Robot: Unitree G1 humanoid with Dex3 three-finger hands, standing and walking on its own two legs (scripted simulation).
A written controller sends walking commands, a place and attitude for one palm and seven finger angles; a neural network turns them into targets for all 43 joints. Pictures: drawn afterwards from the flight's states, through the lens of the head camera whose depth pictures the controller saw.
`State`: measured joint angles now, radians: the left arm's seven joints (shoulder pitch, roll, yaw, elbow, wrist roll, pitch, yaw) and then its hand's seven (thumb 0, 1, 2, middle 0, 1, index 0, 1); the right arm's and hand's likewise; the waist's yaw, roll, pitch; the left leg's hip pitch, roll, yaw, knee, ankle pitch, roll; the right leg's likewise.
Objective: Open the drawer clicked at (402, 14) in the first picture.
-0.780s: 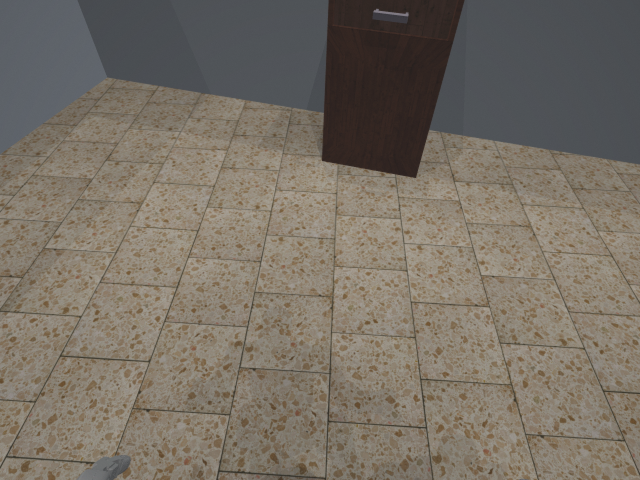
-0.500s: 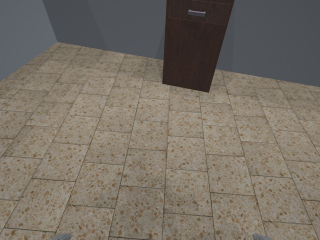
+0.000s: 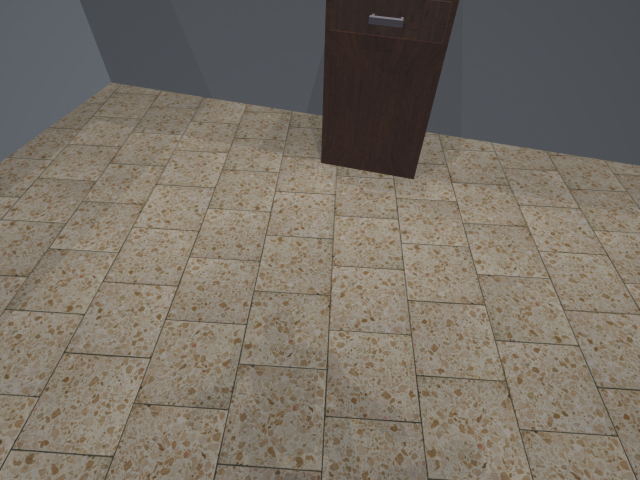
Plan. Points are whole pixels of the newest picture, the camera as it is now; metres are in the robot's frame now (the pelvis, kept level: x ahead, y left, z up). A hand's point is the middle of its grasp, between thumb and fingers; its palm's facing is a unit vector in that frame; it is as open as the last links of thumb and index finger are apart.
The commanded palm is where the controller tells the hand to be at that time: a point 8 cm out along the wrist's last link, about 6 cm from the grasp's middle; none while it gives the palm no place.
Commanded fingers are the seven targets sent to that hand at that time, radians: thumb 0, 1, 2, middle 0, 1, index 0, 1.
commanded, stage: stand and wait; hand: left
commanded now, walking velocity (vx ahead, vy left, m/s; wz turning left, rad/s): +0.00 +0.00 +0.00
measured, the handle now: (386, 19) +1.68 -0.16 -0.03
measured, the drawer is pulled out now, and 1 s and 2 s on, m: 0.00 0.00 0.00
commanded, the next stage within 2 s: look at it before walking up in 0.14 s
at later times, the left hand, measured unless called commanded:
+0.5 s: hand out of the picture +0.08 +0.24 -0.16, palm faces -0.04 -0.95 -0.32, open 7.4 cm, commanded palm none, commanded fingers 0.00 0.90 0.90 -0.20 -0.30 -0.20 -0.30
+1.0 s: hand out of the picture +0.08 +0.23 -0.16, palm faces -0.04 -0.95 -0.31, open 7.4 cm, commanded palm none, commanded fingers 0.00 0.90 0.90 -0.20 -0.30 -0.20 -0.30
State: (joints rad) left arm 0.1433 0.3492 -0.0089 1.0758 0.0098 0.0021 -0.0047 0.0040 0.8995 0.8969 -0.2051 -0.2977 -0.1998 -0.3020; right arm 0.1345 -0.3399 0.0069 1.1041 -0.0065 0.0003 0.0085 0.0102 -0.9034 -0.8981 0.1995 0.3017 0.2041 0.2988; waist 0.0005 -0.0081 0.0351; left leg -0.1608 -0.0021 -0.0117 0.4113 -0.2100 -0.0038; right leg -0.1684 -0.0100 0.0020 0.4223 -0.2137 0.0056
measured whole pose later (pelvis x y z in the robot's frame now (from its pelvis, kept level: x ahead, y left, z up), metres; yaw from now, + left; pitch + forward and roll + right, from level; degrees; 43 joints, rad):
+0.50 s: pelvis +0.00 +0.00 +0.00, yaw +0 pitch -2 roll +0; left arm 0.13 0.34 -0.01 1.08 0.01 0.00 -0.01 0.00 0.90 0.90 -0.21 -0.30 -0.20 -0.30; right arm 0.12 -0.33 0.01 1.11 -0.01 -0.01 0.01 0.01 -0.90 -0.90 0.20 0.30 0.20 0.30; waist 0.00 -0.01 0.04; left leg -0.16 0.00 -0.01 0.39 -0.20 -0.01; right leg -0.17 0.00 0.01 0.40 -0.20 0.00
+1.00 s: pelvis +0.02 +0.00 +0.00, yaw -2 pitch -2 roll +0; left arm 0.18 0.32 0.00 1.09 0.02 0.02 0.00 0.00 0.90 0.90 -0.20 -0.30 -0.20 -0.30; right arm 0.14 -0.30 0.01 1.11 -0.02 0.01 0.01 0.01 -0.90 -0.90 0.20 0.30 0.20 0.30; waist 0.01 -0.01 0.00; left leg -0.14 0.01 0.02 0.42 -0.25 -0.01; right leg -0.17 0.00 0.03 0.44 -0.25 0.00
